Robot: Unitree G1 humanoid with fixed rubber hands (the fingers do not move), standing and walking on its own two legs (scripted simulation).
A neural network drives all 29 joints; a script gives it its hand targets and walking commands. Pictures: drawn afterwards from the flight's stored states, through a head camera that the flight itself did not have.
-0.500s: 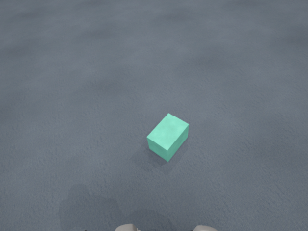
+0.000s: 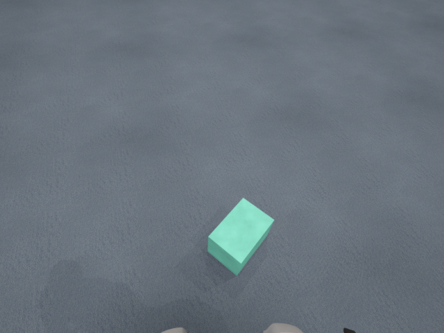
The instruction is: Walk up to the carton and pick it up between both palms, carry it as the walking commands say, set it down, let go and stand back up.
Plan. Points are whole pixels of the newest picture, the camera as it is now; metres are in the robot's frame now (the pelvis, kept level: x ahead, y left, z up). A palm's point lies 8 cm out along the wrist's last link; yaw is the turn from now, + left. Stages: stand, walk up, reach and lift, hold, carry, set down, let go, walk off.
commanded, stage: walk up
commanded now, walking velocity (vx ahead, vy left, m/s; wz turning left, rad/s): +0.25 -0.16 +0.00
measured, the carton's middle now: (240, 236) +0.56 -0.09 -0.68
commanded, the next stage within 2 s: none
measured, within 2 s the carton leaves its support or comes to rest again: neither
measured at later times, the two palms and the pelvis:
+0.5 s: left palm out of the picture +0.13 +0.16 -0.12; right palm out of the picture +0.05 -0.28 -0.15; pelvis +0.06 -0.06 +0.01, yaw +1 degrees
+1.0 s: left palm out of the picture +0.09 +0.17 -0.14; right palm out of the picture +0.06 -0.27 -0.14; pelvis +0.09 -0.05 +0.01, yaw +0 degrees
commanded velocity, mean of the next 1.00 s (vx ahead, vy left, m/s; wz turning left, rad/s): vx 0.03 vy -0.02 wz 0.00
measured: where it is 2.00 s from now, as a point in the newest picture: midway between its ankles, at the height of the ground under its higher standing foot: (194, 330)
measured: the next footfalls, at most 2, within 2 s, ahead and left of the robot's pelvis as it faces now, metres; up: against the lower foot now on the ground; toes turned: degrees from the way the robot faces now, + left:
right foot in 0.32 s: +0.15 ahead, -0.16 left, +0.00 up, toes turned -3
left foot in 1.68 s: +0.22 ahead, +0.17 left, +0.00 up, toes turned -9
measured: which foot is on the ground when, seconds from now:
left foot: down 0.00-1.00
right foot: up 0.00-0.30, down 0.32-1.00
